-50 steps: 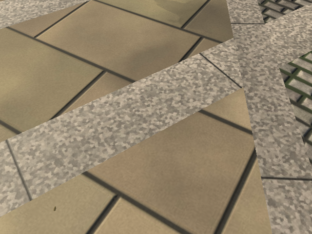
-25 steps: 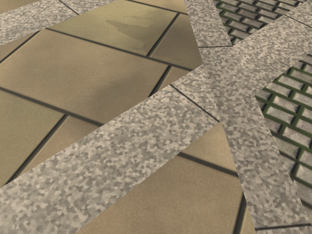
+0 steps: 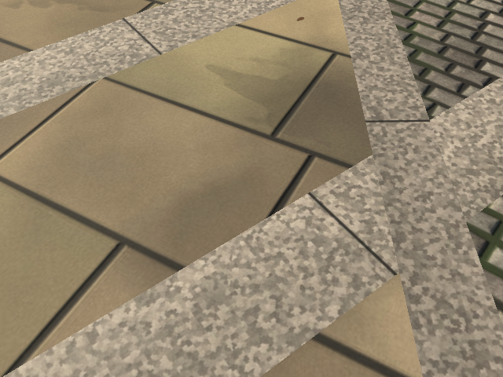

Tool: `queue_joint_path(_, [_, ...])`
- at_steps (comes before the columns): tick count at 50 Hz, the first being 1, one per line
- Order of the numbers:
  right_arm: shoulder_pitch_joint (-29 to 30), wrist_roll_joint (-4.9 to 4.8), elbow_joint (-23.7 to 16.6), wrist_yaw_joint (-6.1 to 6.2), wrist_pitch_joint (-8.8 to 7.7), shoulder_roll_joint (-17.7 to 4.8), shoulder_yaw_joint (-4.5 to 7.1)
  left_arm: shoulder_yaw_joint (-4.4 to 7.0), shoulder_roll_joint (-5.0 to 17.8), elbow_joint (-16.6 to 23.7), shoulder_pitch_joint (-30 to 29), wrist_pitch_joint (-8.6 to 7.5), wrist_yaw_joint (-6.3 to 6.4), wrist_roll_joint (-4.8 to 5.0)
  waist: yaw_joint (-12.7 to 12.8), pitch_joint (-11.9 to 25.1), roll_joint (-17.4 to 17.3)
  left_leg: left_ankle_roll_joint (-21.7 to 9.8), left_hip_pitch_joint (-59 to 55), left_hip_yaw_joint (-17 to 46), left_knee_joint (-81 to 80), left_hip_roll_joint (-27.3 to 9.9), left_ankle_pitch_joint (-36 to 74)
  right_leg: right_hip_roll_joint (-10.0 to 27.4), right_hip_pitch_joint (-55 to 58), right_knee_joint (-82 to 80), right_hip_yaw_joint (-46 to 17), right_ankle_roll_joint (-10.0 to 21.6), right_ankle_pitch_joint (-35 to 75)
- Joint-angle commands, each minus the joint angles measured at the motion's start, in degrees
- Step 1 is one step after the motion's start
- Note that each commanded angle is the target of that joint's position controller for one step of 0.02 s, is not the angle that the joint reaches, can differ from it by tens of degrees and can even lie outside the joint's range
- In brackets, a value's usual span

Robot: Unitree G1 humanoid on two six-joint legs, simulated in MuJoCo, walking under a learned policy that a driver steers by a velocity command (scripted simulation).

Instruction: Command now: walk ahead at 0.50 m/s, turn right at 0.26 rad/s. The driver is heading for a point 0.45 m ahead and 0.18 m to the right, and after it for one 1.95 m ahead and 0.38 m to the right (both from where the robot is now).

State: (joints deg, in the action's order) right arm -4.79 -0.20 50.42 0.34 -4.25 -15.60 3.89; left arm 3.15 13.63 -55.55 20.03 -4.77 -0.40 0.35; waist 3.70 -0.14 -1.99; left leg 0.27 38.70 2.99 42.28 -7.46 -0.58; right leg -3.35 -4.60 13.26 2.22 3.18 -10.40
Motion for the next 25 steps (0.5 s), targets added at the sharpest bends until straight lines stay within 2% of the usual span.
queue_joint_path(1, [6.2, -0.35, -4.2, -0.58, -1.02, -2.1, -0.01, 2.08, 10.0, 2.5, 0.4, -0.40, 0.79, 0.69, -0.3, -2.9, 5.1, 1.0, -4.5, -1.8, -8.4, 2.9, 6.3, 13.4, -4.6, -5.6, -8.8, 8.4, 9.4])
queue_joint_path(4, [9.8, -0.80, -5.7, -1.45, -1.80, -3.0, -0.13, 2.31, 10.0, 1.6, 2.6, 0.35, 1.15, 1.16, 0.3, -3.6, 6.0, 0.6, -5.7, -0.6, -13.3, 3.8, 4.5, 15.3, -0.6, -2.1, -11.5, 8.0, 8.0])
queue_joint_path(7, [5.9, -0.93, -5.3, -1.70, -2.67, -6.1, 0.82, 2.99, 11.1, 2.0, 1.3, 1.15, 1.53, 1.16, -3.0, -1.7, 7.8, -0.8, -13.2, -0.6, -16.0, 4.7, -1.2, 16.7, 1.3, 3.5, -14.5, 6.3, 10.8])
queue_joint_path(8, [0.1, -0.75, -3.7, -1.40, -2.85, -7.7, 1.74, 2.77, 10.4, 2.4, 0.6, 1.33, 1.53, 1.09, -6.0, 1.4, 7.6, -2.1, -21.3, -1.5, -17.4, 5.5, -2.8, 14.6, 0.3, 9.2, -13.5, 5.1, 15.9])
queue_joint_path(9, [-9.3, 0.12, -1.6, -0.94, -3.14, -10.7, 2.94, 1.87, 7.8, 3.5, -0.1, 1.33, 1.39, 0.56, -9.9, 8.8, 5.4, -4.8, -36.0, 1.8, -14.8, 1.3, -2.5, 10.9, -5.7, 22.0, -11.0, 3.3, 14.4])
queue_joint_path(10, [-17.0, 1.03, -0.7, -0.46, -2.80, -16.3, 4.35, 0.52, 2.5, 5.5, 4.0, 0.75, 1.29, 0.16, -9.9, 18.4, -6.7, -11.0, -58.2, 19.9, -15.2, -12.5, -6.5, 2.7, -24.7, 43.4, -4.8, -0.7, -2.9])
queue_joint_path(11, [-18.2, 0.62, -0.3, -0.78, -2.26, -14.4, 3.76, 0.12, 2.3, 6.3, 6.2, -0.18, 1.15, 1.30, -9.1, 23.0, -17.7, -15.7, -62.6, 38.4, -23.3, -18.4, -16.6, 0.9, -36.1, 55.5, -7.7, -1.3, -24.8])
queue_joint_path(12, [-14.6, 0.31, -1.2, -0.69, -2.21, -9.2, 2.27, 1.71, 8.3, 6.2, 2.9, -0.34, 1.17, 2.38, -9.2, 15.0, -10.4, -13.1, -56.1, 32.3, -24.6, -16.0, -22.0, 4.7, -40.4, 61.1, -10.2, -0.9, -21.8])
queue_joint_path(13, [-11.1, 0.19, -1.9, -0.55, -2.10, -6.7, 1.53, 2.07, 9.1, 7.0, -0.7, -0.14, 1.26, 2.48, -8.6, 9.1, -6.7, -10.8, -48.3, 23.8, -25.6, -14.0, -20.6, 7.2, -40.9, 61.0, -8.7, -0.5, -16.6])
queue_joint_path(14, [-7.6, 0.39, -1.9, -0.64, -2.05, -5.2, 1.01, 2.24, 8.4, 7.2, -2.2, 0.24, 1.42, 2.05, -7.0, 5.1, -4.0, -9.8, -40.7, 18.0, -27.7, -11.7, -16.7, 9.1, -38.6, 58.7, -8.0, -0.7, -12.4])
queue_joint_path(15, [-5.3, 0.76, -1.9, -0.70, -2.14, -3.6, 0.57, 2.66, 7.6, 7.2, -2.5, 0.93, 1.47, 1.57, -5.4, 2.2, -4.3, -8.9, -35.4, 12.9, -29.9, -9.5, -13.6, 10.7, -36.2, 56.0, -8.3, -0.6, -9.4])
queue_joint_path(16, [-4.1, 1.11, -1.6, -0.67, -2.19, -4.0, 0.67, 2.62, 6.2, 7.6, -1.5, 1.68, 1.25, 1.66, -3.9, 1.3, -6.3, -9.1, -31.7, 9.9, -31.6, -9.3, -11.8, 11.7, -33.5, 54.9, -8.2, -0.8, -7.7])
queue_joint_path(17, [-3.8, 1.00, -1.4, -0.65, -2.39, -4.0, 0.83, 2.47, 5.0, 8.0, -1.6, 2.32, 1.09, 1.67, -3.6, 0.5, -5.6, -9.6, -29.9, 7.3, -33.0, -9.0, -9.2, 12.2, -32.8, 53.9, -7.8, -1.1, -6.8])
queue_joint_path(19, [-4.3, 1.10, -0.8, -0.30, -2.74, -5.3, 1.38, 2.61, 4.6, 9.4, -3.4, 3.15, 1.05, 1.47, -3.1, -0.4, -3.3, -10.4, -29.5, 2.9, -34.6, -9.0, -4.6, 12.4, -34.4, 51.5, -7.8, -1.7, -3.3])
queue_joint_path(21, [-5.3, 1.12, -0.2, 0.15, -2.72, -6.4, 1.79, 2.63, 4.6, 10.6, -5.6, 3.40, 0.79, 1.06, -3.4, -1.1, -1.9, -10.6, -30.8, -1.3, -35.1, -9.1, -0.5, 12.3, -36.5, 46.6, -8.0, -2.2, 1.8])
queue_joint_path(25, [-6.7, 0.79, 0.2, 0.81, -2.07, -8.1, 2.24, 1.92, 3.6, 13.1, -12.6, 2.89, -0.79, 0.88, -5.5, -2.8, -0.9, -9.2, -32.4, -9.0, -35.6, -7.6, 1.7, 11.2, -34.4, 33.6, -4.2, -2.1, 11.5])
